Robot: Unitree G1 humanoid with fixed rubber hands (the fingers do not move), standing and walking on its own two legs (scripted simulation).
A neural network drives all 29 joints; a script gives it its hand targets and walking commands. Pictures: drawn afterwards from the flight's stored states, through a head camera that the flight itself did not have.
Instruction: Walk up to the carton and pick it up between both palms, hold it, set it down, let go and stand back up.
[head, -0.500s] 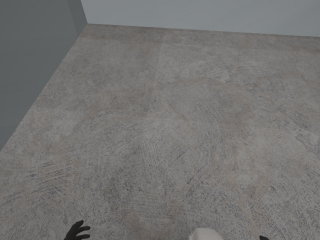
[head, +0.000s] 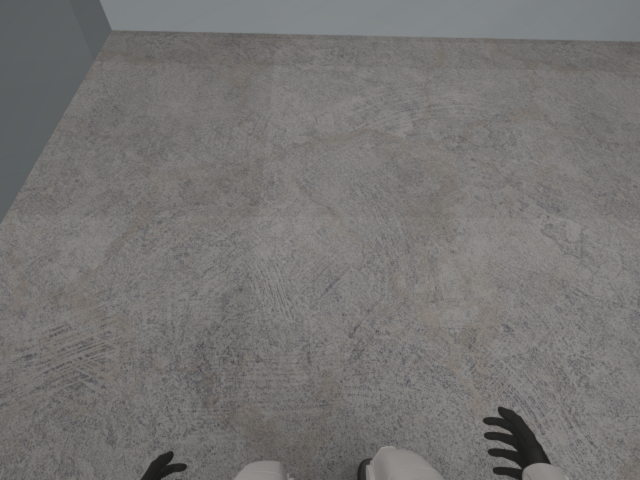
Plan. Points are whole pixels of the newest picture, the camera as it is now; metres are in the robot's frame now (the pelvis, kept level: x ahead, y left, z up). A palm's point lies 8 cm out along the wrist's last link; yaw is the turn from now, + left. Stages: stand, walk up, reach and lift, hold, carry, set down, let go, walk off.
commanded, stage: walk up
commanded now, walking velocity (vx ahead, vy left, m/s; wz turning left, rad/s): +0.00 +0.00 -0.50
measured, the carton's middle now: out of the picture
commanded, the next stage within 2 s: none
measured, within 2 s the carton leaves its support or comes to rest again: neither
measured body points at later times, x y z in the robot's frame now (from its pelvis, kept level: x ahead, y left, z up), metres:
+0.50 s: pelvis -0.04 +0.00 +0.00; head -0.01 -0.03 +0.45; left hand +0.15 +0.21 -0.12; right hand -0.04 -0.28 -0.15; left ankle -0.02 +0.13 -0.68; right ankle -0.07 -0.11 -0.72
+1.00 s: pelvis -0.05 +0.05 +0.02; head -0.02 +0.06 +0.46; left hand +0.16 +0.23 -0.14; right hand -0.10 -0.22 -0.10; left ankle +0.02 +0.14 -0.72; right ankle -0.14 -0.05 -0.66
